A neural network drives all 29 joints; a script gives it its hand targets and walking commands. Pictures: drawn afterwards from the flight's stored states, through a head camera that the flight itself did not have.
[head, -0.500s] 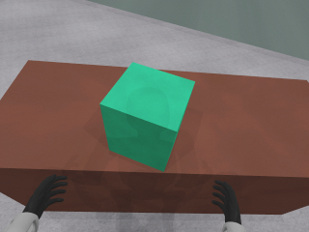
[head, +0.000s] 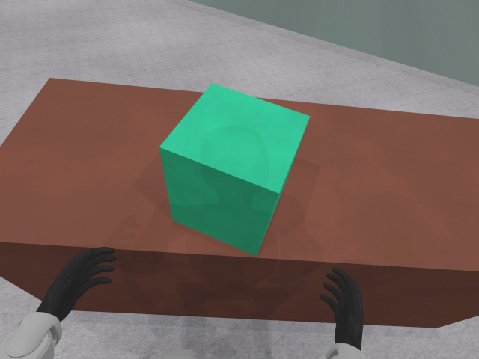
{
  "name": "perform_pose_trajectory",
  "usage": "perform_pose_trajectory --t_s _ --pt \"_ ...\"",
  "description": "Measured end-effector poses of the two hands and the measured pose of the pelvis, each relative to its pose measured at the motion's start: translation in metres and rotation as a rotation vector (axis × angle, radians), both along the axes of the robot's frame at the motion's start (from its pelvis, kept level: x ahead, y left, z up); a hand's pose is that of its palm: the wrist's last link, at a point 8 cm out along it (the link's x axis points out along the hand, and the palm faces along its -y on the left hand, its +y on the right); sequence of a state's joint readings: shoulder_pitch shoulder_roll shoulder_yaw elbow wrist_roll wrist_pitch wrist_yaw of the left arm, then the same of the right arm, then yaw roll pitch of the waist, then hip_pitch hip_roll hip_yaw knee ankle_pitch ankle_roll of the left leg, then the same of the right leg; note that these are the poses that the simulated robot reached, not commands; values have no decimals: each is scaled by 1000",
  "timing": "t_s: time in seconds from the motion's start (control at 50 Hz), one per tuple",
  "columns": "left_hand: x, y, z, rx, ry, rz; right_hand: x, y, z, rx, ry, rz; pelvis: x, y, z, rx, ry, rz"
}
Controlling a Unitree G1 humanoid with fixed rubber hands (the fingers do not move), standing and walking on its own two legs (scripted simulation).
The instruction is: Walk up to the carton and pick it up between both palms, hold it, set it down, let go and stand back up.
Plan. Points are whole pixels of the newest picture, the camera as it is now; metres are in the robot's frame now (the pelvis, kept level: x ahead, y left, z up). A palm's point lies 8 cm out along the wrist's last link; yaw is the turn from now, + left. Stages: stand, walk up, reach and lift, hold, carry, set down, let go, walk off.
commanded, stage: reach and lift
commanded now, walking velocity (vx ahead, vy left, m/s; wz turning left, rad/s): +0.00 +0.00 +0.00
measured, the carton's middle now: (235, 172) +0.46 +0.03 -0.02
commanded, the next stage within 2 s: none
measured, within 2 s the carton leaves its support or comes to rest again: neither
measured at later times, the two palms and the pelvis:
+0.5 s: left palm (76, 235) +0.27 +0.28 +0.01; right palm (335, 271) +0.24 -0.14 +0.01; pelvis +0.00 +0.02 +0.00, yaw +0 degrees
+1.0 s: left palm (101, 188) +0.34 +0.25 +0.06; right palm (364, 239) +0.28 -0.18 +0.06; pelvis +0.00 +0.01 +0.01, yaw +0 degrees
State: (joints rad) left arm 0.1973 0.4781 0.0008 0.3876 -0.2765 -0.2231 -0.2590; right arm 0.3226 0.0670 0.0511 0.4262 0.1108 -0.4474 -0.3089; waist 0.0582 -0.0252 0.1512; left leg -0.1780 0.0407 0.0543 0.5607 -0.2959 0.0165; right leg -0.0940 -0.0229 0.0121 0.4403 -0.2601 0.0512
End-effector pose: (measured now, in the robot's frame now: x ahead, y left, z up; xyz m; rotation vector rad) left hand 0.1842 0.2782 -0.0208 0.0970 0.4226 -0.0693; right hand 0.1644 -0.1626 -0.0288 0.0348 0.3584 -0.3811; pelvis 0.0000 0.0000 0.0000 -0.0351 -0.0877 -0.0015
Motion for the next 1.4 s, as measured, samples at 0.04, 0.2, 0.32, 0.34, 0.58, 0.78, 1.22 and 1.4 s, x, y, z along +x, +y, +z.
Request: perform_pose_trajectory --t_s 0.04,0.2,0.32,0.34,0.58,0.78,1.22,1.4 --pt "3 1 2 -4 -16 -3 3 3 3 3 -15 -6 -3 0 -1 -2 0 3" --pt "30 8 10 -14 -66 -8 30 12 13 -9 -48 -11 -10 6 -4 -11 -2 12" --pt "57 4 17 -24 -78 -37 56 17 24 -6 -62 -18 -8 13 -5 -20 2 15" --pt "62 2 18 -24 -79 -45 59 17 26 -5 -68 -20 -7 15 -5 -21 3 13" --pt "101 2 47 -11 -113 -62 87 14 45 11 -100 -27 4 26 0 -25 7 0" --pt "123 -10 68 -25 -120 -62 95 -3 69 12 -120 -25 1 21 4 -12 4 -4" --pt "197 -46 104 -19 -121 -67 141 -25 103 20 -88 5 6 -6 8 11 59 -1" --pt "221 -55 119 -31 -122 -71 159 -27 116 26 -129 11 12 -9 10 14 71 -10"
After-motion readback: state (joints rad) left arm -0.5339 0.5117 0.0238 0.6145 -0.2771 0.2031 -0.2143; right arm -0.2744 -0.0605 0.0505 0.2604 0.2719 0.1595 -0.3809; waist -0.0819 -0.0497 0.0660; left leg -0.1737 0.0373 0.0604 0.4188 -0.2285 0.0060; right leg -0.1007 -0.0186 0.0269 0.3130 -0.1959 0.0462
